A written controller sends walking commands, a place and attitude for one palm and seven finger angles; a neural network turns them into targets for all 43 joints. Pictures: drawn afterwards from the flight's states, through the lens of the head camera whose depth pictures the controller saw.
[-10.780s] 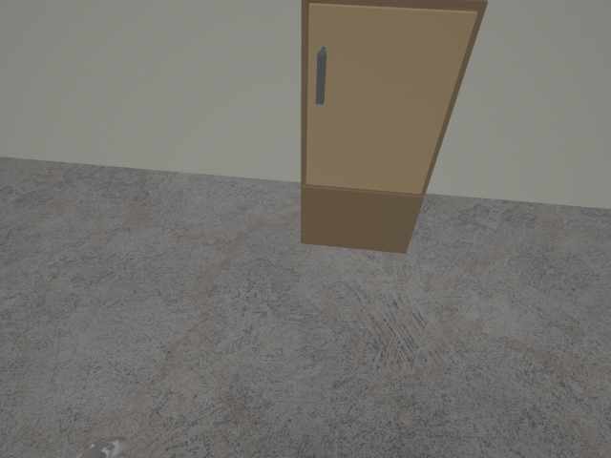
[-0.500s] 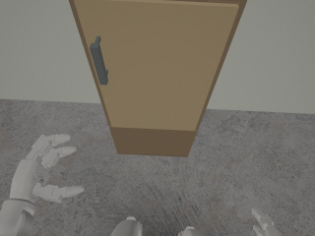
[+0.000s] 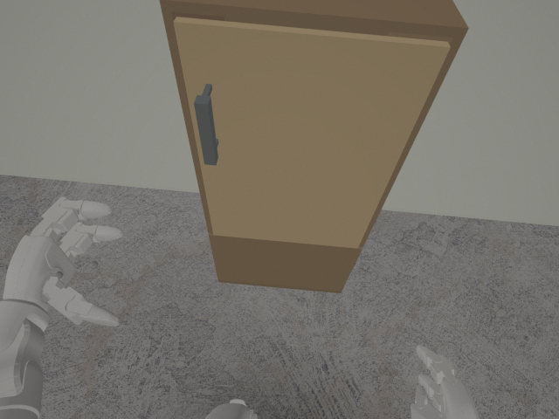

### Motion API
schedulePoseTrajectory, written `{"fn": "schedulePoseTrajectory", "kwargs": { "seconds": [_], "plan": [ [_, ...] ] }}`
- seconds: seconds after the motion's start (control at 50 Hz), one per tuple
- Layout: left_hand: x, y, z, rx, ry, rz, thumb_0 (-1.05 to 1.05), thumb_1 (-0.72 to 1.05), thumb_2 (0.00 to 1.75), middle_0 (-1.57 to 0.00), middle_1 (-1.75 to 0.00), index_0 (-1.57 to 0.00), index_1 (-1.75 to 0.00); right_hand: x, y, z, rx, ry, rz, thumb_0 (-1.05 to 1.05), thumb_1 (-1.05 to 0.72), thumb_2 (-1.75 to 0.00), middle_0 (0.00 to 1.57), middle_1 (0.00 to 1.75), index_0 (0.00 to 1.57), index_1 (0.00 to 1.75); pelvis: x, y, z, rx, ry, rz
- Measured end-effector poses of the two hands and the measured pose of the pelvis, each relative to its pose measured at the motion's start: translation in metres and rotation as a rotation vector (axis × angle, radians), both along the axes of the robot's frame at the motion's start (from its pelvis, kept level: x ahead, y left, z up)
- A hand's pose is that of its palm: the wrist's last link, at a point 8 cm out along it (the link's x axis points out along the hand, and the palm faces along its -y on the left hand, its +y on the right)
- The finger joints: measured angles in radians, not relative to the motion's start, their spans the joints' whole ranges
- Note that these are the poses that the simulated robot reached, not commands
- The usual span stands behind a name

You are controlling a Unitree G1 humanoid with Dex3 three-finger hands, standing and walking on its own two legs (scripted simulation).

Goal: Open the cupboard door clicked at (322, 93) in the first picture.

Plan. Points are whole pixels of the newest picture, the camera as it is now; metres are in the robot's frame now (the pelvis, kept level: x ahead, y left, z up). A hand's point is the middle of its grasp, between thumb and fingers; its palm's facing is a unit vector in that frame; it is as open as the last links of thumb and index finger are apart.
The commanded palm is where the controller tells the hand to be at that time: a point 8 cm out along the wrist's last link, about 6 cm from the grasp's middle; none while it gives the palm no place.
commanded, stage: raise the hand with hooked fingers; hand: left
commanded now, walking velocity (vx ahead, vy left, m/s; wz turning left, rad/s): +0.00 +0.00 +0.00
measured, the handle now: (209, 125) +0.59 +0.18 +0.06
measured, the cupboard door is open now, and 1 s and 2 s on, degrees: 0 0 0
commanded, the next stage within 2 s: move the hooked fingers beside the handle in 0.56 s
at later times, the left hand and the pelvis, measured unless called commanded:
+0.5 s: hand (107, 258) +0.29 +0.25 +0.07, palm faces +0.01 -1.00 -0.04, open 14.0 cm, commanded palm +0.26 +0.30 +0.08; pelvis +0.00 -0.02 +0.00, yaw +0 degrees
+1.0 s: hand (138, 223) +0.34 +0.23 +0.08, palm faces -0.03 -1.00 -0.03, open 14.0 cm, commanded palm +0.32 +0.29 +0.08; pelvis -0.01 -0.03 +0.00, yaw +0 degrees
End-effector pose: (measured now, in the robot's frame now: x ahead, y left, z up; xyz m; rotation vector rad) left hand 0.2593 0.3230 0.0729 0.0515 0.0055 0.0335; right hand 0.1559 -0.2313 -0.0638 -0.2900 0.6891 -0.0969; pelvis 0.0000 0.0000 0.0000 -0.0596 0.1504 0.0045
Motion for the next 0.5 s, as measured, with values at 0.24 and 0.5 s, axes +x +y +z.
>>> {"fn": "schedulePoseTrajectory", "kwargs": {
  "seconds": [0.24, 0.5],
  "plan": [
    [0.018, -0.003, 0.0, -0.028, 0.057, -0.057, -0.01, -0.5, 0.3, -0.3, -1.2, -0.29, -1.2, -0.026, -0.025, 0.001, -0.028, 0.058, -0.071, 0.01, -0.9, -0.9, 0.21, 0.3, 0.21, 0.3, 0.003, -0.003, 0.005, 0.006, 0.004, -0.012],
    [0.01, -0.016, 0.004, -0.009, 0.017, -0.025, -0.01, -0.5, 0.3, -0.3, -1.2, -0.3, -1.2, -0.026, -0.035, -0.002, -0.013, 0.054, -0.066, 0.01, -0.9, -0.9, 0.21, 0.3, 0.21, 0.3, -0.001, -0.016, 0.003, 0.012, -0.001, -0.009]
  ]
}}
